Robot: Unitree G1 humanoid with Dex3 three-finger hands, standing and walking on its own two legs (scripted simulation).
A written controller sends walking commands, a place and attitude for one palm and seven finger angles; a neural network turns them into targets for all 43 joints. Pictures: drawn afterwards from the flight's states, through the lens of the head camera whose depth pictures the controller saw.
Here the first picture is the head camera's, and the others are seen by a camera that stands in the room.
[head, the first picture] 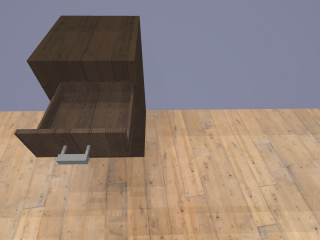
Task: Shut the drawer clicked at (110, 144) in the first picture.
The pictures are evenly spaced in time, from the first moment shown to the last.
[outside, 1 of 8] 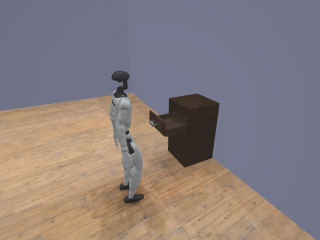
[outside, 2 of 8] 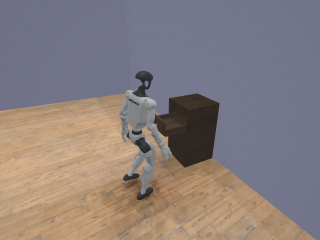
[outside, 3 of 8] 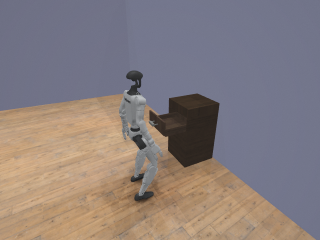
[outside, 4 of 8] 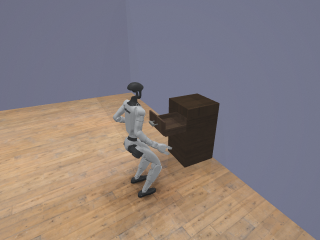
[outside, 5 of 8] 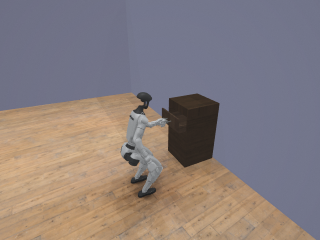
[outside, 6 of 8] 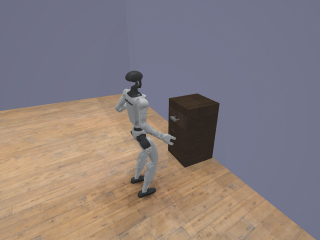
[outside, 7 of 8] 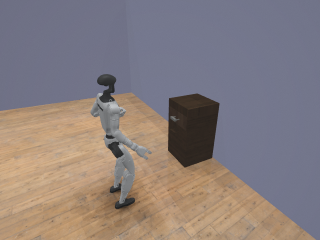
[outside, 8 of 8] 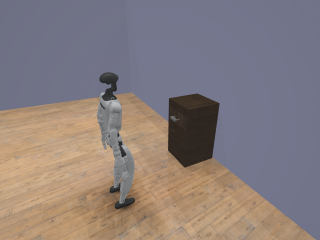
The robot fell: no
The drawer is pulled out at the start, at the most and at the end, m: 0.29 0.29 0.00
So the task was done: yes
